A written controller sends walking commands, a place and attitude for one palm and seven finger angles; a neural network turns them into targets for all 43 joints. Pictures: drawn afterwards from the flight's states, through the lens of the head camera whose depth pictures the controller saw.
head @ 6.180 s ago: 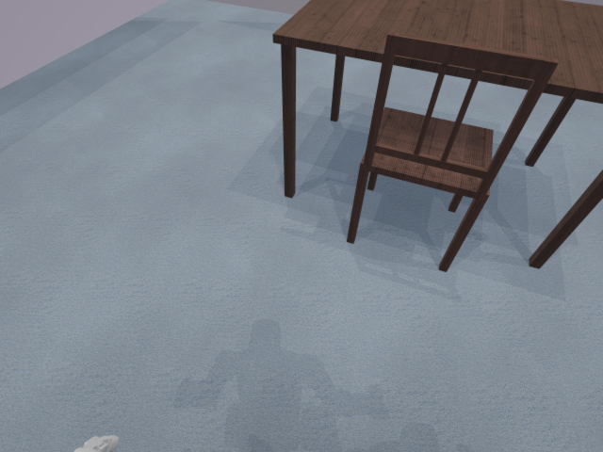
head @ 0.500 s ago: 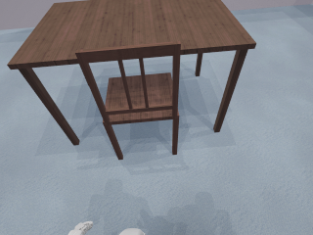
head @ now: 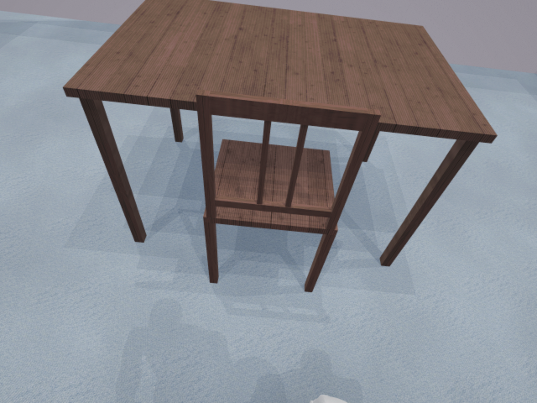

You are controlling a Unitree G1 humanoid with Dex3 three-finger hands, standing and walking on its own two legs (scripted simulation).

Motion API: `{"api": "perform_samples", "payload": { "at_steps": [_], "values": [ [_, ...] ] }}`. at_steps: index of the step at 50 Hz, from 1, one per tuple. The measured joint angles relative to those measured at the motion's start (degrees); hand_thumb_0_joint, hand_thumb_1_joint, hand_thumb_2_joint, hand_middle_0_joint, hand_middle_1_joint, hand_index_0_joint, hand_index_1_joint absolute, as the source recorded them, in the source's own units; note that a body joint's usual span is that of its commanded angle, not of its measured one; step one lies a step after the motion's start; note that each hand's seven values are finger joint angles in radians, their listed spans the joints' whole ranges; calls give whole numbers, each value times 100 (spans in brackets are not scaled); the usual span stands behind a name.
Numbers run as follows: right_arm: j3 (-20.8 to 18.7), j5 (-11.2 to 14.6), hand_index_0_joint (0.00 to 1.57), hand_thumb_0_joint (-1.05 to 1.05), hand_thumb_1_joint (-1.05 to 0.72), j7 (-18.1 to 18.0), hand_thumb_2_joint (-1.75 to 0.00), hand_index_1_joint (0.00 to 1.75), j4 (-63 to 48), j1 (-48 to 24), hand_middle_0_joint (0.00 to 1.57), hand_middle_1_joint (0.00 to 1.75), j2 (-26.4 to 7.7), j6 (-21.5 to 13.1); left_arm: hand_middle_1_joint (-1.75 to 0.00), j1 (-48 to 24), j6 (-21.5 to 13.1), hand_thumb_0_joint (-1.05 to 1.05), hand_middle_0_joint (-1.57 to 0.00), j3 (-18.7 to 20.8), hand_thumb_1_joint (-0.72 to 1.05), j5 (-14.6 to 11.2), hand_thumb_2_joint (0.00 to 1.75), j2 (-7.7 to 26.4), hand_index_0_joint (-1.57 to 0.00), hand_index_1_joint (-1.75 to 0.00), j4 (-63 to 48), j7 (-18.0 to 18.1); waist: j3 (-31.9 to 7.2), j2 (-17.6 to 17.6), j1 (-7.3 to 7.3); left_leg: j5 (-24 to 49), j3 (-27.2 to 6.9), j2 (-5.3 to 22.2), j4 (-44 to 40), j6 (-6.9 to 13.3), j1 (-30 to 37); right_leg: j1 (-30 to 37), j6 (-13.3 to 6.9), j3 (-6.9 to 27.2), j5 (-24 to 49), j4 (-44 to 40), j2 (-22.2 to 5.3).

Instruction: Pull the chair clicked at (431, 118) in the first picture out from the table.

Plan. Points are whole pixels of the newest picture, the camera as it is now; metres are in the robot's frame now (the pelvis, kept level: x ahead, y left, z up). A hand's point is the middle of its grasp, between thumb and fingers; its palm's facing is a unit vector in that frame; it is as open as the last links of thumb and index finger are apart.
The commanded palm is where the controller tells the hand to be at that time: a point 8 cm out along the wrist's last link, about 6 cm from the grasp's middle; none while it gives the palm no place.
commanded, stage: take the last steps up to it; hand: left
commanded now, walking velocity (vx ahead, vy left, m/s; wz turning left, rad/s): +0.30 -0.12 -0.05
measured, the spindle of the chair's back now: (263, 165) +0.69 +0.06 -0.11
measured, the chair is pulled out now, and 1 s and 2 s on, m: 0.00 0.00 0.00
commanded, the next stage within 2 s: come to a stop and stand still in 0.50 s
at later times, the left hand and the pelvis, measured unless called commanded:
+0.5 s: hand (211, 360) +0.23 +0.11 -0.18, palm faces +0.02 -0.98 -0.20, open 7.2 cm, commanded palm none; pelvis +0.17 -0.07 -0.01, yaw +0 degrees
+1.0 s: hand (223, 336) +0.27 +0.10 -0.19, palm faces +0.03 -0.97 -0.24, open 7.4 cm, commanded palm none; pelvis +0.26 -0.09 -0.01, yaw +0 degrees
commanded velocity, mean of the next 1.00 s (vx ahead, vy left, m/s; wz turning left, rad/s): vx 0.04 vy -0.03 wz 0.01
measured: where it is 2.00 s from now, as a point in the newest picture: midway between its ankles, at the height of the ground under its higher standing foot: outside the picture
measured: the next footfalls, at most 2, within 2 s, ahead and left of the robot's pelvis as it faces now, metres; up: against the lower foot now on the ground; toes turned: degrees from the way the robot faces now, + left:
right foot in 0.26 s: +0.22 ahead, -0.16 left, +0.00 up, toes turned -8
left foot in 0.62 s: +0.30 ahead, +0.04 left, +0.00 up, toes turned +6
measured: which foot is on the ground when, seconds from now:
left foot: down 0.00-0.26, up 0.28-0.60, down 0.62-0.96, up 0.98-1.00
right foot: up 0.00-0.24, down 0.26-0.64, up 0.66-0.84, down 0.86-1.00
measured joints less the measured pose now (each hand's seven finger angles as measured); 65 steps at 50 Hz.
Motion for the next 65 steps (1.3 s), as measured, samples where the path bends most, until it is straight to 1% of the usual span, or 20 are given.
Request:
{"api": "perform_samples", "payload": {
  "at_steps": [5, 11, 13, 15, 17, 19, 21, 25, 31, 33, 36, 39, 43, 48, 52, 55, 58, 60, 62, 65],
  "values": [
    [-24, -21, 21, 0, -92, -28, -90, 30, 270, 341, 20, 30, 68, -13, -30, -365, 15, 1, -20, -20, 91, -21, 90, -138, -20, -30, -30, -26, 118, 36, -120, -169, 47, 2, -200, -72, 388, -145, -14, -56, 221, -768, -75],
    [-88, -67, 21, 0, -91, -25, -90, 30, 539, 640, 20, 30, 51, 29, -30, -926, -97, 1, -20, -20, 91, -46, 90, -286, -20, -30, -182, -56, 272, 208, -373, -797, 91, 206, 182, -310, 659, 304, -286, -277, 203, -2115, 86],
    [-99, -29, 21, 0, -91, -1, -90, 30, 639, 739, 20, 30, 54, 56, -30, -1053, -273, 1, -20, -6, 91, -31, 90, -287, -20, -30, -287, -44, 301, 258, -361, -1218, 71, 341, 1011, -330, 436, 624, -419, -362, 515, -2516, 198],
    [-110, 47, 21, 0, -91, 20, -90, 30, 712, 621, 20, 30, 30, 130, -30, -1160, -440, 1, -20, 14, 91, -46, 90, -343, -20, -30, -365, 10, 396, 350, -307, -1414, -142, 392, 2948, -139, -327, 622, -468, -455, 388, -2199, 292],
    [-152, 61, 20, 1, -91, 41, -90, 30, 676, 453, 20, 29, -10, 191, -30, -1142, -466, 1, -20, -6, 91, -68, 90, -400, -20, -30, -391, 63, 375, 394, -267, -1240, -264, 349, 4518, 15, -1135, 827, -507, -525, 217, -2296, 374],
    [-187, 20, 20, 1, -91, 58, -90, 30, 534, 255, 20, 29, -68, 218, -30, -1044, -435, 0, -20, -31, 91, -57, 90, -467, -20, -30, -348, 141, 275, 430, -268, -931, -206, 397, 5083, 59, -1791, 1094, -511, -583, 244, -2636, 446],
    [-202, -15, 20, 1, -91, 62, -90, 30, 341, 40, 20, 29, -105, 215, -30, -919, -432, 0, -20, 3, 92, -57, 90, -491, -20, -30, -281, 243, 158, 449, -295, -722, -113, 476, 4869, 21, -2239, 1340, -507, -630, 324, -2998, 509],
    [-202, -38, 20, 0, -92, 68, -90, 30, -1, -350, 20, 29, -92, 167, -30, -687, -389, 0, -20, -31, 94, -19, 90, -425, -20, -30, -132, 250, -20, 414, -272, -500, 69, 557, 3465, -76, -2496, 1698, -519, -640, 319, -3416, 592],
    [-154, -46, 20, 1, -94, 88, -90, 30, -101, -607, 20, 29, -142, -3, -30, -331, -302, 0, -20, -58, 92, -50, 90, -448, -20, -30, 75, 176, -88, 327, -110, 200, 191, 422, 1564, -105, -1789, 2028, -383, -584, -257, -3050, 644],
    [-86, -63, 20, 0, -94, 56, -90, 30, -66, -626, 20, 29, -29, -49, -30, -270, -224, 0, -20, -57, 92, -73, 90, -408, -20, -30, 143, 175, -83, 90, -78, 109, 298, 284, 1628, -22, -1682, 1870, -358, -396, -723, -2433, 497],
    [-35, -43, 20, 0, -95, -117, -90, 30, 3, -662, 20, 29, 35, -21, -30, -312, -130, 1, -20, -96, 92, -95, 90, -451, -20, -30, 211, 228, -25, -12, -40, 114, 367, 173, 1304, 27, -1417, 1501, -246, -100, -1239, -1598, 413],
    [-10, -3, 20, -1, -96, -167, -90, 30, 120, -785, 20, 29, -6, 81, -30, -409, -105, 1, -20, -151, 91, -119, 90, -525, -20, -30, 179, 270, 137, 16, 0, 270, 356, 118, 916, 2, -1172, 1453, -137, 7, -897, -1961, 271],
    [-76, 62, 21, 0, -95, -139, -90, 30, 153, -911, 20, 30, -6, 239, -30, -435, -69, 1, -20, -157, 92, -80, 90, -456, -20, -30, 73, 304, 311, -9, 21, 207, 367, 77, 920, -106, -1084, 1571, -116, 148, 256, -2794, 107],
    [-227, 80, 21, 0, -94, -78, -90, 30, 64, -1046, 20, 30, -118, 441, -30, -484, -46, 1, -20, -108, 91, -31, 90, -414, -20, -30, 7, 319, 367, 254, -28, 55, 270, 251, 1366, -258, -1294, 1541, -158, 77, -204, -2644, 250],
    [-308, 85, 20, 0, -93, -58, -90, 30, -31, -1100, 20, 29, -282, 572, -30, -608, -54, 1, -20, -97, 91, 2, 90, -456, -20, -30, -97, 353, 405, 380, 0, -1034, -92, 57, 2688, -327, -1722, 1516, -239, 54, -171, -2638, 223],
    [-327, 91, 20, 0, -92, -36, -90, 30, -75, -1127, 20, 29, -364, 607, -30, -689, -35, 1, -20, -76, 91, 34, 90, -484, -20, -30, -207, 371, 413, 399, 40, -1308, -206, -62, 3239, -363, -1855, 1533, -200, 63, -62, -2756, 174],
    [-304, 99, 20, 0, -92, 0, -90, 30, -131, -1116, 20, 29, -358, 585, -30, -741, -24, 1, -20, -54, 91, 46, 90, -444, -20, -30, -302, 368, 378, 328, 65, -1190, -190, -78, 2876, -383, -1718, 1509, -136, 72, 39, -2844, 120],
    [-258, 108, 20, 0, -92, 27, -90, 30, -208, -1081, 20, 29, -335, 534, -30, -733, -46, 1, -20, -67, 91, 39, 90, -393, -20, -30, -346, 412, 330, 258, 60, -833, -119, -62, 2171, -390, -1470, 1425, -69, 101, 63, -2781, 88],
    [-226, 100, 20, 0, -92, 62, -90, 30, -444, -949, 20, 29, -365, 432, -30, -632, -61, 1, -20, -120, 90, -2, 90, -358, -20, -30, -477, 463, 225, 314, -38, -203, -89, 9, 1456, -266, -1224, 1275, 26, 72, -22, -2522, 105],
    [-153, 30, 20, 0, -91, 71, -90, 30, -629, -779, 20, 29, -327, 388, -30, -616, 24, 1, -20, -142, 90, -27, 90, -283, -20, -30, -575, 453, 168, 254, -42, -293, -16, -91, 1760, -8, -1275, 1294, 31, 133, -134, -2348, 6]
  ]
}}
